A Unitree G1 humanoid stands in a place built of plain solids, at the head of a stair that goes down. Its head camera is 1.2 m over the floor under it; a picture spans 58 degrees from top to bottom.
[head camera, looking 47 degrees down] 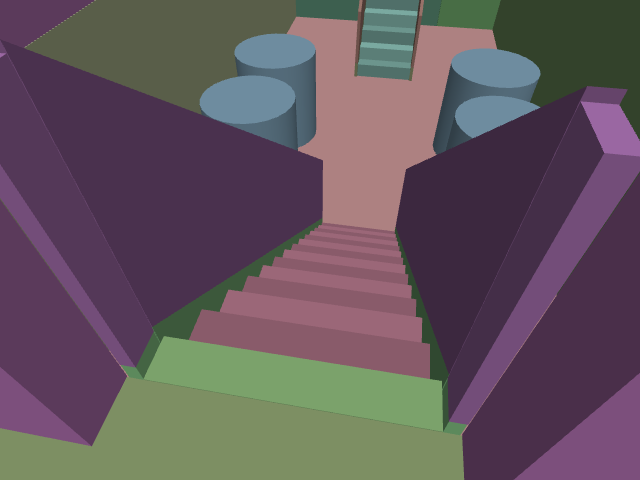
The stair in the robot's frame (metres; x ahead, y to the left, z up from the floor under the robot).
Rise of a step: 0.18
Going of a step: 0.23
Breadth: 0.86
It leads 10 degrees to the right of straight ahead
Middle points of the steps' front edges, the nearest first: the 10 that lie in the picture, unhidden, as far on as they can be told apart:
0.63 0.07 0.00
0.86 0.03 -0.18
1.09 -0.01 -0.37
1.31 -0.05 -0.55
1.54 -0.09 -0.74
1.76 -0.13 -0.92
1.99 -0.17 -1.11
2.22 -0.21 -1.29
2.44 -0.25 -1.48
2.67 -0.29 -1.66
